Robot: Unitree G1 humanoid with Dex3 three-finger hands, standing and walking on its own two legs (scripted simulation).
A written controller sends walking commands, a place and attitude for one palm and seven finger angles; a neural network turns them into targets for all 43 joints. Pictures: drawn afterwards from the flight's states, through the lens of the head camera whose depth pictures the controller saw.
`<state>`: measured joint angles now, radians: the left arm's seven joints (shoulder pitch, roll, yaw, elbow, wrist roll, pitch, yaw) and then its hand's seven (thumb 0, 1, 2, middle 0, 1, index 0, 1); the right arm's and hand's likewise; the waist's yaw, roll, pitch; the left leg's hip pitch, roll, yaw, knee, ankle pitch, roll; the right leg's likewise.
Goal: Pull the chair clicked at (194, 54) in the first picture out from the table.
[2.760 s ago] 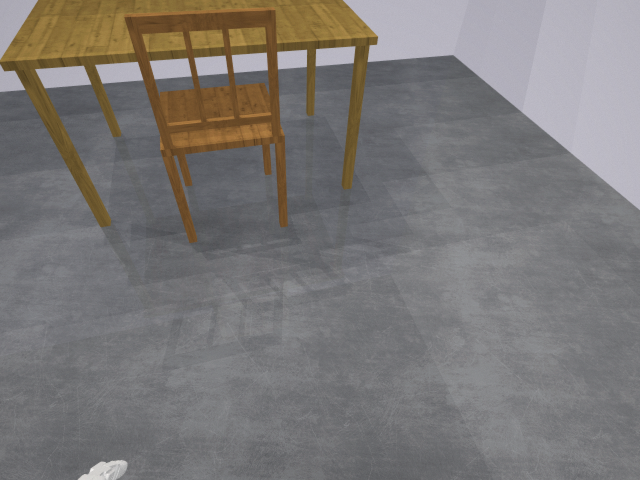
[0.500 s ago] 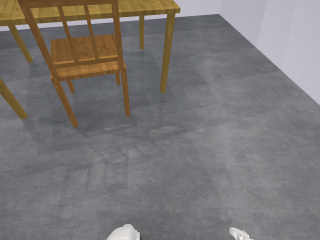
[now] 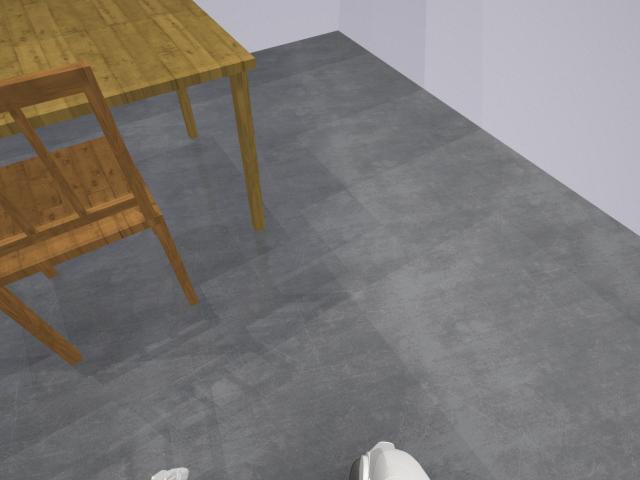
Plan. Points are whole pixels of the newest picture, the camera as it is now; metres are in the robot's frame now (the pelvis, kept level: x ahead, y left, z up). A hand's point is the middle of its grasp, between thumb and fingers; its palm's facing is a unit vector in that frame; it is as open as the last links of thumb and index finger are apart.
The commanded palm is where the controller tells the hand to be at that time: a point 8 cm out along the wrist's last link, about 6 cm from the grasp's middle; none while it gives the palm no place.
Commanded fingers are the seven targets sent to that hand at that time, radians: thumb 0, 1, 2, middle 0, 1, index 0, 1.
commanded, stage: walk to a spot facing it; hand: left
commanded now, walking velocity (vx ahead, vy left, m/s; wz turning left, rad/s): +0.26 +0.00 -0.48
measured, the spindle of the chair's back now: out of the picture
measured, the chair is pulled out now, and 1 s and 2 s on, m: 0.00 0.00 0.00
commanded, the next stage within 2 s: turn to face it in 0.02 s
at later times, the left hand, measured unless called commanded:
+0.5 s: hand (198, 418) +0.24 +0.19 -0.19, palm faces +0.12 -0.98 -0.16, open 7.3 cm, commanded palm none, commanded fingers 0.00 0.90 0.90 -0.20 -0.30 -0.20 -0.30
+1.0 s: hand (175, 390) +0.27 +0.22 -0.15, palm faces +0.34 -0.90 -0.27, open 7.4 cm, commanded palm none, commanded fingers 0.00 0.90 0.90 -0.20 -0.30 -0.20 -0.30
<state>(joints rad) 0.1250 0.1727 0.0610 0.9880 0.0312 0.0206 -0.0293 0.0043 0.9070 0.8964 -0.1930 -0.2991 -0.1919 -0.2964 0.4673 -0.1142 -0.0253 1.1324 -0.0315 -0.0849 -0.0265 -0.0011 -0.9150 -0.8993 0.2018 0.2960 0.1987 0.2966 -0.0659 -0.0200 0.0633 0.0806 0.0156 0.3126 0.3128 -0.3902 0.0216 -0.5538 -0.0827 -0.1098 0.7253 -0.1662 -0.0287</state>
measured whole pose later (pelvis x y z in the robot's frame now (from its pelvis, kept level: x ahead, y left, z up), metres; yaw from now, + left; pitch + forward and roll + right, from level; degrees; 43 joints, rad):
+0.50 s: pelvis +0.19 +0.01 -0.01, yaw +5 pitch -1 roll -3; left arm 0.22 0.18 0.05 1.00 0.02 -0.01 0.02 0.00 0.92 0.90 -0.20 -0.30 -0.20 -0.30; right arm 0.23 -0.17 -0.04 1.02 -0.02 0.01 0.00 0.01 -0.93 -0.90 0.20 0.30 0.20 0.30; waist -0.02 -0.02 0.04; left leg -0.41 0.09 0.12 0.70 -0.23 -0.02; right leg -0.13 -0.05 -0.26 0.59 -0.42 0.00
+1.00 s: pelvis +0.23 -0.01 +0.00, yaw +20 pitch +1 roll -1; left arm 0.13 0.23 0.07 0.90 0.01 0.04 0.02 0.01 0.91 0.90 -0.20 -0.30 -0.19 -0.30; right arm 0.20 -0.21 -0.07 0.93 -0.03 0.04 0.00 0.00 -0.91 -0.90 0.21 0.30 0.20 0.30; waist -0.04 0.02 0.06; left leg -0.36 -0.06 -0.08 0.49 -0.15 0.03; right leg -0.34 -0.03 0.00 0.74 -0.42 0.07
